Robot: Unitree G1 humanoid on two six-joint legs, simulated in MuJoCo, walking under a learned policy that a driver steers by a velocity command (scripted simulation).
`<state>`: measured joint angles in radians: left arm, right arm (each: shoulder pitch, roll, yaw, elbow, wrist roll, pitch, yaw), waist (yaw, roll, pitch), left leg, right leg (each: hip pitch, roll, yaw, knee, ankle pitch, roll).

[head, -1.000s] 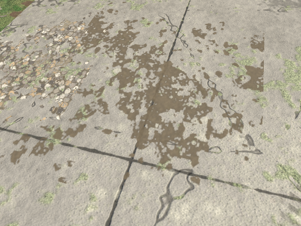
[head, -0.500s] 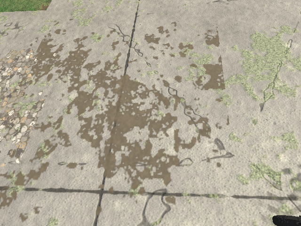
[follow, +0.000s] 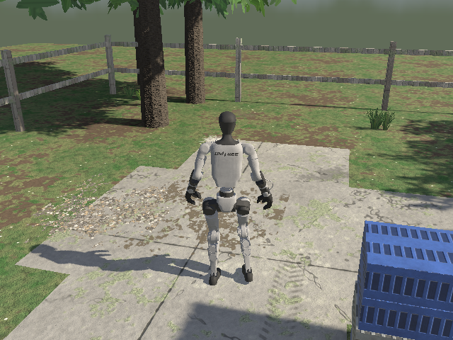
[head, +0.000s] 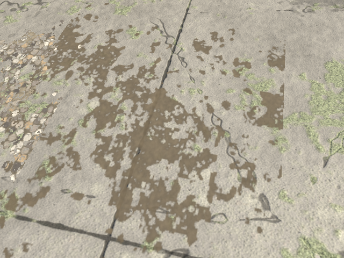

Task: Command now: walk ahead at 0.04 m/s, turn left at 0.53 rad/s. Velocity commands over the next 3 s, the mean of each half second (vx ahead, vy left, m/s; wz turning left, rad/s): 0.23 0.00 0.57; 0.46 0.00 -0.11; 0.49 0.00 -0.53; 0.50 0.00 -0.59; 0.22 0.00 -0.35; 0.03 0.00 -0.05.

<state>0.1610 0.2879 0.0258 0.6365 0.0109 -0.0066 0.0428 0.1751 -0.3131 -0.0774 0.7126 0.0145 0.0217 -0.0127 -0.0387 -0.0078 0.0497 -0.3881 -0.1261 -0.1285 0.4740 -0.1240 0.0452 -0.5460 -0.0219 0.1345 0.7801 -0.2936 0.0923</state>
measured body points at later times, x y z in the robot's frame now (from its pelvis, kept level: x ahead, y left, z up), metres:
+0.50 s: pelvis +0.10 +0.00 +0.01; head +0.11 +0.01 +0.46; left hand +0.06 +0.31 -0.10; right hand +0.37 -0.17 -0.07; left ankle +0.10 +0.14 -0.71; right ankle +0.08 -0.15 -0.73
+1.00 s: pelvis +0.31 +0.12 -0.01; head +0.35 +0.13 +0.44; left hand +0.47 +0.38 -0.10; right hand +0.38 -0.16 -0.13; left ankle +0.10 +0.14 -0.73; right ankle +0.50 +0.06 -0.71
